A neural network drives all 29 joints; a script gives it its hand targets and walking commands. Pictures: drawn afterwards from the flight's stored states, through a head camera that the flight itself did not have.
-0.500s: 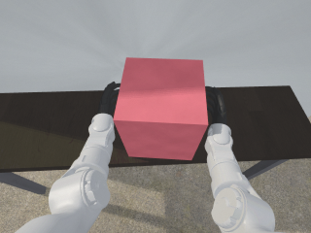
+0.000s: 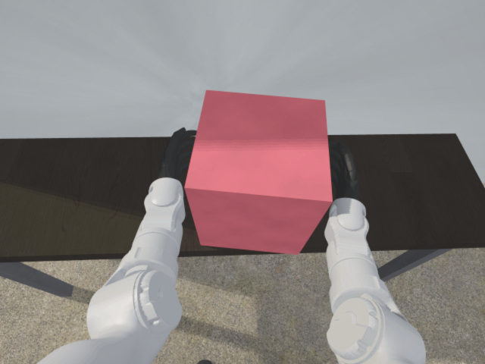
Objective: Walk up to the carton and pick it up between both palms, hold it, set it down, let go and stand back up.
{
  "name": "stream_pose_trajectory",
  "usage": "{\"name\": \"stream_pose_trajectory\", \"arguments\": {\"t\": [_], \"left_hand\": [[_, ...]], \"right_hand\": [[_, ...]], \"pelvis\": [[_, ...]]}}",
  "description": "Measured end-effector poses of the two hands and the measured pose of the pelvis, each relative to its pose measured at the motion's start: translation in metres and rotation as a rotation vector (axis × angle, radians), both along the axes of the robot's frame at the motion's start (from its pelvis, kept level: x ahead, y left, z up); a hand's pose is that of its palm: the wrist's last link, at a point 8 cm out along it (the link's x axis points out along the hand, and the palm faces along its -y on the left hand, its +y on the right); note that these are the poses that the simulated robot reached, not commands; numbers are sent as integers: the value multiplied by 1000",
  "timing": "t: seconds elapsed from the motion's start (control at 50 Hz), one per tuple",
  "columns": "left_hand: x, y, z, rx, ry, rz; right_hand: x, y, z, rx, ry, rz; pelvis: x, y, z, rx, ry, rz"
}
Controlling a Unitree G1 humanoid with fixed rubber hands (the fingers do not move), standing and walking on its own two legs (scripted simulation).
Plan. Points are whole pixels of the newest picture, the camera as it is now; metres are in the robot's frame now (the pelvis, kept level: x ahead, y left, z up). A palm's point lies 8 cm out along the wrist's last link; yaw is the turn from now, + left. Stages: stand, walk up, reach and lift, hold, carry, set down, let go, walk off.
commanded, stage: set down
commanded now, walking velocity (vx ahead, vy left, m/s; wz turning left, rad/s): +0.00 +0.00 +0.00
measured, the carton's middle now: (256, 180) +0.44 +0.01 -0.04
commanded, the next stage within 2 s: none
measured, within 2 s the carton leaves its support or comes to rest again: neither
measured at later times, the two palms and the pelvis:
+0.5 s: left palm (171, 174) +0.41 +0.17 +0.02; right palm (344, 190) +0.40 -0.13 +0.02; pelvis +0.00 +0.00 +0.00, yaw +0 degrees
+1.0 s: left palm (172, 175) +0.41 +0.17 +0.01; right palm (346, 191) +0.40 -0.14 +0.02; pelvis -0.01 +0.00 -0.01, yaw -2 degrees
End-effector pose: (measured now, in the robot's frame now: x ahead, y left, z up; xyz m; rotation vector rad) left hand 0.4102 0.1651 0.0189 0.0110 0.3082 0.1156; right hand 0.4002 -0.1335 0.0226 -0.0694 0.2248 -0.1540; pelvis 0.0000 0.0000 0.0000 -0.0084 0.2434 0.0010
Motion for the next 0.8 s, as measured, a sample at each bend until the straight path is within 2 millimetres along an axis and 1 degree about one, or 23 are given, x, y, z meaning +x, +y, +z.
{"name": "stream_pose_trajectory", "arguments": {"t": [0.38,0.8], "left_hand": [[0,0,-2,1,-22,1],[1,0,-3,5,-34,-2]], "right_hand": [[0,0,1,-20,-2,3],[-1,0,1,-23,1,3]], "pelvis": [[-2,-2,0,0,-6,1],[-2,-1,-1,0,-10,-7]]}}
